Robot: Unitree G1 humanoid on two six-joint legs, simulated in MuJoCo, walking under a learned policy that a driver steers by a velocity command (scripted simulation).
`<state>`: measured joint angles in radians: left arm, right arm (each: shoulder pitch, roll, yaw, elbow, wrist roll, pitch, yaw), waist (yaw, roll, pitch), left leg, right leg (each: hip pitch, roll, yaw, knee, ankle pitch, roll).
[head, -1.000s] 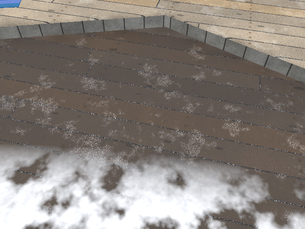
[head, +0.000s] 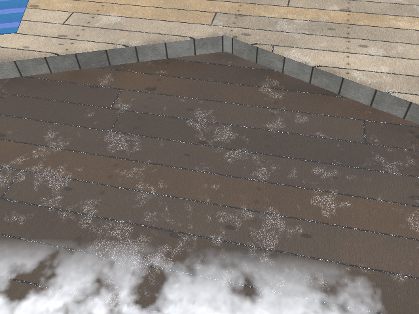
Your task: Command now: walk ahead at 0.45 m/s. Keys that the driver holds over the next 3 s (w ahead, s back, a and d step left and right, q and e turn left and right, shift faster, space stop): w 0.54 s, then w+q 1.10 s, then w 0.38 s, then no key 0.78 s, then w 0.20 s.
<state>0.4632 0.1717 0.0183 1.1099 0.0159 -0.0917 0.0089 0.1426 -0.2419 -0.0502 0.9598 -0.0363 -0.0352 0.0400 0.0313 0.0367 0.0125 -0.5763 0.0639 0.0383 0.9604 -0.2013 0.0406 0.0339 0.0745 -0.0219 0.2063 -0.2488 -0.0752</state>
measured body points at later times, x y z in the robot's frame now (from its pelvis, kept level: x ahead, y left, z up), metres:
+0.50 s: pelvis +0.28 +0.04 +0.00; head +0.30 +0.05 +0.45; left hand +0.39 +0.29 -0.14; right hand +0.24 -0.20 -0.14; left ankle +0.26 +0.09 -0.75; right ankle +0.37 -0.11 -0.67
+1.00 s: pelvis +0.57 +0.01 +0.00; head +0.59 +0.00 +0.45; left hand +0.56 +0.27 -0.14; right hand +0.69 -0.24 -0.14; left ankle +0.56 +0.15 -0.66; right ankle +0.57 -0.07 -0.75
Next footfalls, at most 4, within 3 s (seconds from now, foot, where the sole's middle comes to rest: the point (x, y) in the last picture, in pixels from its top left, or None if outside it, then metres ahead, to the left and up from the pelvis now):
0.22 left None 0.30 0.10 -0.78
0.76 right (255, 282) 0.61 -0.07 -0.78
1.28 left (183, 224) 0.83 0.19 -0.78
1.84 right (176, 150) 1.20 0.24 -0.78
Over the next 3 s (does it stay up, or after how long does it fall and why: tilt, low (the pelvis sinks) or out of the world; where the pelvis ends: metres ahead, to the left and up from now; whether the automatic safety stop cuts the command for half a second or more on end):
stays up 1.24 0.40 0.00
